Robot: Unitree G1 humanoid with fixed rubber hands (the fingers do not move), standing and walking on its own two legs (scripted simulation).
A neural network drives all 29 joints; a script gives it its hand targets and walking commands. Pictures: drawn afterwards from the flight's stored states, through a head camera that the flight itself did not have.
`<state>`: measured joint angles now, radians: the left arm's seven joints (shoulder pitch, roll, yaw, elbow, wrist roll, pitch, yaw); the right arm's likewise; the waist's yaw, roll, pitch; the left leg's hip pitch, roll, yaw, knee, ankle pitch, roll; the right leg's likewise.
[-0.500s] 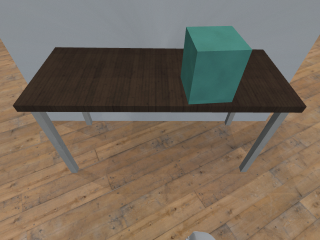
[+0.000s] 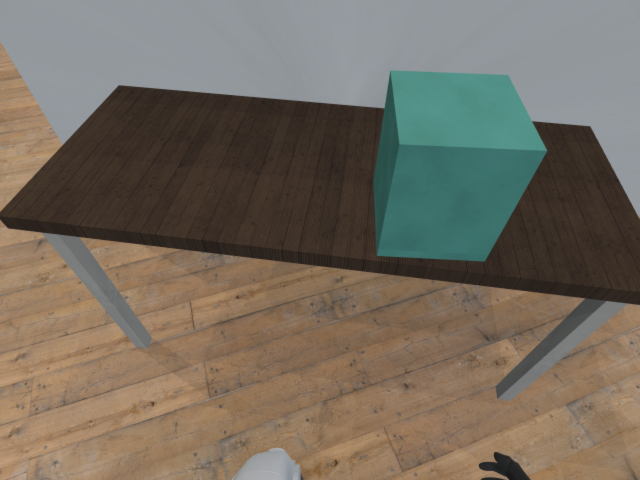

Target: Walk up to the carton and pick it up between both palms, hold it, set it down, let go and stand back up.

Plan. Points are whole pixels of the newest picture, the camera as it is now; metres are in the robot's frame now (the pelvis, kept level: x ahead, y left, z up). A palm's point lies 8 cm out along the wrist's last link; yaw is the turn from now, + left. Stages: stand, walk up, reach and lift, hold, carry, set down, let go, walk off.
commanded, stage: walk up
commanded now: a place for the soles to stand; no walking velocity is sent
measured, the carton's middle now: (439, 169) +0.61 -0.15 +0.03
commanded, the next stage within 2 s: stand in 1.90 s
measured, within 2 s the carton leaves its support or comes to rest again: neither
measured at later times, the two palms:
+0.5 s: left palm (266, 378) +0.28 +0.13 -0.14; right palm out of the picture +0.15 -0.36 -0.14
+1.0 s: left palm (258, 391) +0.25 +0.13 -0.12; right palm (614, 423) +0.24 -0.38 -0.11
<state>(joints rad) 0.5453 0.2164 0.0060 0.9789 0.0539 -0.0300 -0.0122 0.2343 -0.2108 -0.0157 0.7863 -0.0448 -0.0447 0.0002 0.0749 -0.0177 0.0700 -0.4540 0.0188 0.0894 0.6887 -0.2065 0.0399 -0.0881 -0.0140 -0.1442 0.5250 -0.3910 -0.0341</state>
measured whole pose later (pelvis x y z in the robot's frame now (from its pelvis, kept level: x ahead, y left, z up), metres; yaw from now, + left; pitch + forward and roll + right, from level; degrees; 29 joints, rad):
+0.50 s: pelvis +0.17 -0.11 -0.02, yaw -3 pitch -4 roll +0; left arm 0.20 0.22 0.00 0.83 0.05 -0.01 -0.03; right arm 0.43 -0.25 -0.02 0.79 -0.04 -0.04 -0.02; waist -0.03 0.00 0.13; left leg -0.21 0.14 0.02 0.80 -0.51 -0.04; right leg -0.42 -0.07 -0.05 0.66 -0.20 0.02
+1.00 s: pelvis +0.16 -0.12 +0.00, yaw +1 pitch -1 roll -1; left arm 0.20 0.28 -0.01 0.83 0.02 0.03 0.02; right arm 0.27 -0.23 -0.01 0.77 -0.01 0.02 -0.02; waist -0.01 -0.03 0.06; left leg -0.27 0.00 0.05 0.59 -0.30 0.03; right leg -0.36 -0.01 0.00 0.77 -0.44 -0.01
